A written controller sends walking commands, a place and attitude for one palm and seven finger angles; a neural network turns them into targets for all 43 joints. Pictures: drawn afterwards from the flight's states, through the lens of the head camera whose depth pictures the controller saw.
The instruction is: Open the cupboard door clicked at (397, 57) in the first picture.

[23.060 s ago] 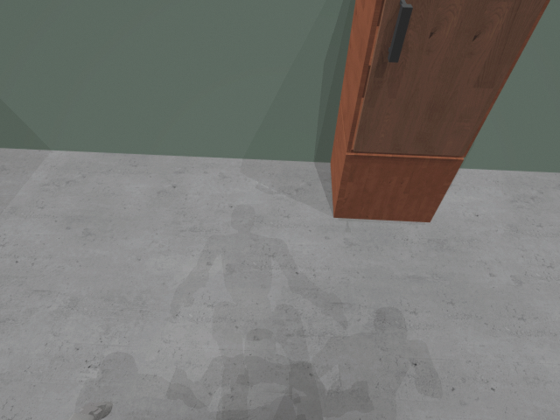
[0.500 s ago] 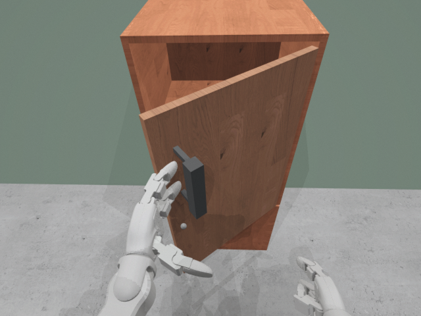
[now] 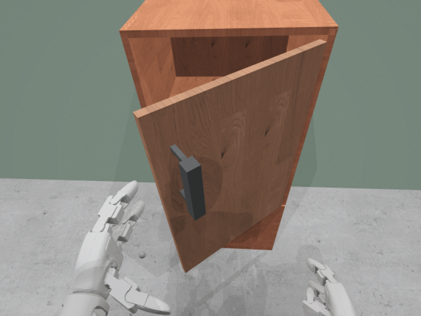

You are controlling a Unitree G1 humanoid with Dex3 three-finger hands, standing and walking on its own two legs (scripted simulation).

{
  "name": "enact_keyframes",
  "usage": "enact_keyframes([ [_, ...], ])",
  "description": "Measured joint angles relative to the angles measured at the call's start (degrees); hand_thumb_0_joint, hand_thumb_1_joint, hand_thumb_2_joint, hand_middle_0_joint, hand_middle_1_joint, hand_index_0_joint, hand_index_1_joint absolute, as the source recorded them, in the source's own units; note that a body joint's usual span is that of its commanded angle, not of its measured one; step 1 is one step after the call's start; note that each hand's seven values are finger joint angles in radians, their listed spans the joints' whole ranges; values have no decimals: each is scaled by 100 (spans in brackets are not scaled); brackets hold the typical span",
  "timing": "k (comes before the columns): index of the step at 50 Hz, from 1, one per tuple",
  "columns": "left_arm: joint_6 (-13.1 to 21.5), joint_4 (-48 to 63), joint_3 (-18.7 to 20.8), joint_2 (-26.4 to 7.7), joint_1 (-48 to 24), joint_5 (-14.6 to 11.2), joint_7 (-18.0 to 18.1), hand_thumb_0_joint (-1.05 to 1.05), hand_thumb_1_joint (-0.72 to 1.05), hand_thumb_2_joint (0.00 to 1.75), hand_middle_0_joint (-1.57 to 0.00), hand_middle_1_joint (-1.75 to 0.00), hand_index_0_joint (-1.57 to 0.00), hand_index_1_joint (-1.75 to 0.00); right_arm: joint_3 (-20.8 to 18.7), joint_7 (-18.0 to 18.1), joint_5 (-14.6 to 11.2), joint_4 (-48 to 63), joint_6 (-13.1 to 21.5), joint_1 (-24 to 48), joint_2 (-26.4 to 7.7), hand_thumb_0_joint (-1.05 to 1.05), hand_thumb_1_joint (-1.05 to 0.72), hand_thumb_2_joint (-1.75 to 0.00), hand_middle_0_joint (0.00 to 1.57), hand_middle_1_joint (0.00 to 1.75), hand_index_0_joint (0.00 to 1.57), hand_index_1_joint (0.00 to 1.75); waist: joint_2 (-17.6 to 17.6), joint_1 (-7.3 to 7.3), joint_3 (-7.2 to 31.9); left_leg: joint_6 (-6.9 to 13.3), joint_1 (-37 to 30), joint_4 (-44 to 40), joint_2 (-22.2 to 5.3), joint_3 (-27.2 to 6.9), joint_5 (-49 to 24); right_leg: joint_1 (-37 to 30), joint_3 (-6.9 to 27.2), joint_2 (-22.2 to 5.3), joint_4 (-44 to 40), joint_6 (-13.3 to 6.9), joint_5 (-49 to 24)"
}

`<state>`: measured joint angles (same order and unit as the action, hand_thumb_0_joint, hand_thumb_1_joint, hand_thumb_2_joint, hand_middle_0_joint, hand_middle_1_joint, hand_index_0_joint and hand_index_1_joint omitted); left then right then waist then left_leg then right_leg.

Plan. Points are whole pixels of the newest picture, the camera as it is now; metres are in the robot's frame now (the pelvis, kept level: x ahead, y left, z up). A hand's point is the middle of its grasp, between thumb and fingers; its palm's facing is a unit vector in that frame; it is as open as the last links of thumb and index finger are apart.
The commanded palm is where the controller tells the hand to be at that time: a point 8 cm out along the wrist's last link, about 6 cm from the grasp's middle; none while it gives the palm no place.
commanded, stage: draw the hand back to the body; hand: left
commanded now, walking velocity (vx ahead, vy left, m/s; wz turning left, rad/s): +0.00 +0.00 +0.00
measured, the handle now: (187, 182) +0.32 +0.07 +0.12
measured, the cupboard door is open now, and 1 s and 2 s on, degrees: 39 39 39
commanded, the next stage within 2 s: step back with the hand held close in 1.66 s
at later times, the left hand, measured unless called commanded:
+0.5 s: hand (101, 252) +0.18 +0.17 +0.13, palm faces +0.04 -1.00 -0.06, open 16.3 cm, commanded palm +0.14 +0.23 +0.15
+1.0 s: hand (44, 235) +0.19 +0.25 +0.16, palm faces +0.31 -0.88 -0.36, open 12.5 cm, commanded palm +0.14 +0.30 +0.18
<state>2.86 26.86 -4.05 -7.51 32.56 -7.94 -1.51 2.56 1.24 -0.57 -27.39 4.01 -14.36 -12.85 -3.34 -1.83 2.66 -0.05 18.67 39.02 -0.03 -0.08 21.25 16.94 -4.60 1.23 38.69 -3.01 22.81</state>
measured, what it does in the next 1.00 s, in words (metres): stands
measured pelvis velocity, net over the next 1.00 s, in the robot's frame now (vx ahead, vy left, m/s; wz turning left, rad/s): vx -0.01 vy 0.04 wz -0.02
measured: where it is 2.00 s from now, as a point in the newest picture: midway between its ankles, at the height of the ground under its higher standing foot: outside the picture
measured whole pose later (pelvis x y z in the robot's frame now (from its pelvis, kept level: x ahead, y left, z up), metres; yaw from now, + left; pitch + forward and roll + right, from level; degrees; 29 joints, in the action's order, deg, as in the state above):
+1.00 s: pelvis -0.01 +0.04 +0.02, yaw -1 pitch -4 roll -1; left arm 5.2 26.1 10.4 -17.7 29.6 -2.2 6.4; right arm 3.2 3.7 0.7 -35.1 6.8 -11.5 -12.1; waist -3.1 -3.7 -2.0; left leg 2.5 7.0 25.5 1.6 1.8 14.7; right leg 5.0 -2.5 0.0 23.7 -0.3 14.7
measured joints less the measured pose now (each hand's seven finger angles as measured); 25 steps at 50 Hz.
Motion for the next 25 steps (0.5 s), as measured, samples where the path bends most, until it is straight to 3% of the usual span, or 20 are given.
enact_keyframes([
  [8,134,-184,103,-99,-242,-146,-223,-1,-50,30,-16,-30,-16,-30,-26,117,-29,-129,346,-45,-67,2,-90,-89,20,30,20,30,-15,13,46,-8,252,215,-5,-50,21,222,-53,-1,179,-8,21],
  [15,-27,-243,503,-293,-445,-353,-310,-1,-50,30,-16,-30,-16,-30,33,179,-79,-229,492,-44,-28,2,-90,-89,20,30,20,30,-30,20,76,2,158,144,-26,-31,-26,118,-31,23,67,3,-58],
  [25,-357,-163,974,-474,-484,-655,-630,-1,-50,30,-16,-30,-15,-30,92,250,-135,-332,662,39,-64,2,-90,-89,21,30,20,30,-53,-84,44,73,-13,-10,10,-32,-113,-103,-30,-3,-183,72,-198],
])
